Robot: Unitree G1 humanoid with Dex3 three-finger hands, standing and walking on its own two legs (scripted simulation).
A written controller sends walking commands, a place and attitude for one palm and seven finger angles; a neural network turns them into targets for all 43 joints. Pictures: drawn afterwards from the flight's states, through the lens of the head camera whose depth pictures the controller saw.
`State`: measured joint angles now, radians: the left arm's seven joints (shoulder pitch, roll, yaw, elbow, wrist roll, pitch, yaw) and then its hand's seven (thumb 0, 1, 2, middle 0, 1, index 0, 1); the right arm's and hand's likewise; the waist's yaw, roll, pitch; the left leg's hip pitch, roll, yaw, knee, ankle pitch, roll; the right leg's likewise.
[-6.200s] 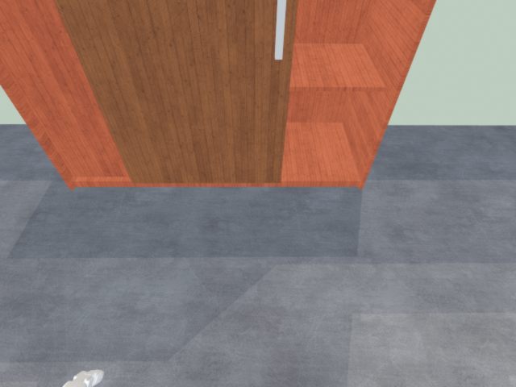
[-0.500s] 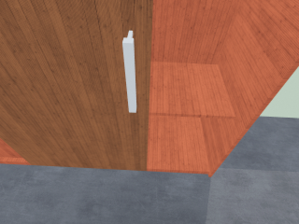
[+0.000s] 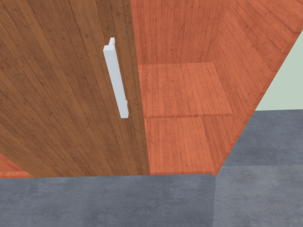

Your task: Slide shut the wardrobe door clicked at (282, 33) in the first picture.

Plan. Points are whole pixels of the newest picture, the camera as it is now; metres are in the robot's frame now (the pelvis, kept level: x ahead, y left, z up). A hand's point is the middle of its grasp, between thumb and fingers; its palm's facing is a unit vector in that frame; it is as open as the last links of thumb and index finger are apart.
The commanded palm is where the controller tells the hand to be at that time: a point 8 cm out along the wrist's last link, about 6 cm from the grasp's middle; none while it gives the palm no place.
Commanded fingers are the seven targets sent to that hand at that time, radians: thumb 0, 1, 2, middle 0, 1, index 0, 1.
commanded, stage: come to a stop and stand still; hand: left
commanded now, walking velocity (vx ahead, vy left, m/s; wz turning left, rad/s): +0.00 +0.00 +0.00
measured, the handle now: (119, 82) +0.50 +0.12 +0.11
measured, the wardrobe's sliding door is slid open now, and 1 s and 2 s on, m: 0.43 0.43 0.43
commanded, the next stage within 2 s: look again from close up in 0.48 s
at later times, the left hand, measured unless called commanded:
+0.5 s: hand out of the picture +0.02 +0.15 -0.17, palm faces +0.02 -0.98 -0.22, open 7.4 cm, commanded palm none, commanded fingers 0.00 0.90 0.90 -0.20 -0.30 -0.20 -0.30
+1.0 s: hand out of the picture +0.01 +0.17 -0.17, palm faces +0.02 -0.98 -0.21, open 7.4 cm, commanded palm none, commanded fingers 0.00 0.90 0.90 -0.20 -0.30 -0.20 -0.30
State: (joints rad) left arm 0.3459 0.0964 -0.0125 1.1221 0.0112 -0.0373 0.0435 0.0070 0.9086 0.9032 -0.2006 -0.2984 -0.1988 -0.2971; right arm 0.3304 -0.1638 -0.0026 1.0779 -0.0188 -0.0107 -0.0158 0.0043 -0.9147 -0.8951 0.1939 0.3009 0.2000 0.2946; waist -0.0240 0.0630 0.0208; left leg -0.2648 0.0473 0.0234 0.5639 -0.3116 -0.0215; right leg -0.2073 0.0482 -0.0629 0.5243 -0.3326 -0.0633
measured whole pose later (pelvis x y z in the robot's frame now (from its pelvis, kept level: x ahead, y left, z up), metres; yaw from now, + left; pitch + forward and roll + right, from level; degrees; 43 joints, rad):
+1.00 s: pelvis +0.01 +0.00 +0.01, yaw -1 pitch +0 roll +1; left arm 0.31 0.16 -0.01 1.11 0.01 -0.03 0.04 0.00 0.91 0.90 -0.20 -0.30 -0.20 -0.30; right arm 0.27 -0.15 0.03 1.14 -0.01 -0.02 -0.03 0.00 -0.92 -0.90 0.19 0.30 0.20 0.29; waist 0.01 -0.01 0.01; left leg -0.16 0.03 0.05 0.42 -0.26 -0.03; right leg -0.13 0.04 -0.04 0.44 -0.31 -0.06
